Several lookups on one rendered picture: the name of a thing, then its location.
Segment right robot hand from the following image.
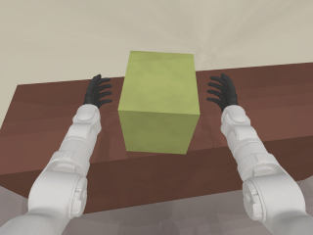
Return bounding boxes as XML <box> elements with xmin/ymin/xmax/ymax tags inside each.
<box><xmin>206</xmin><ymin>73</ymin><xmax>239</xmax><ymax>114</ymax></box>

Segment carton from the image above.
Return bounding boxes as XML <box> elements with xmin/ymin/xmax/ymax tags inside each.
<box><xmin>117</xmin><ymin>50</ymin><xmax>201</xmax><ymax>155</ymax></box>

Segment left robot hand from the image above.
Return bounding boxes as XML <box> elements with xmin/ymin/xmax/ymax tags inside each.
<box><xmin>83</xmin><ymin>74</ymin><xmax>112</xmax><ymax>109</ymax></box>

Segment right robot forearm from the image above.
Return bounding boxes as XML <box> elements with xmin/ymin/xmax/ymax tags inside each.
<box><xmin>220</xmin><ymin>105</ymin><xmax>306</xmax><ymax>211</ymax></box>

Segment left robot upper arm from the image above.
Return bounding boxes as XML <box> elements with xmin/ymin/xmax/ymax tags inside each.
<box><xmin>0</xmin><ymin>170</ymin><xmax>88</xmax><ymax>235</ymax></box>

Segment right robot upper arm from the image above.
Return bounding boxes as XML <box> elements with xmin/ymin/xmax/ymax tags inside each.
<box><xmin>242</xmin><ymin>172</ymin><xmax>313</xmax><ymax>235</ymax></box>

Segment pedestal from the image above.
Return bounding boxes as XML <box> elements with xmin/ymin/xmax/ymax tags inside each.
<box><xmin>0</xmin><ymin>62</ymin><xmax>313</xmax><ymax>214</ymax></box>

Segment left robot forearm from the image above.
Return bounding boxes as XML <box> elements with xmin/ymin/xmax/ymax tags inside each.
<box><xmin>27</xmin><ymin>104</ymin><xmax>102</xmax><ymax>210</ymax></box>

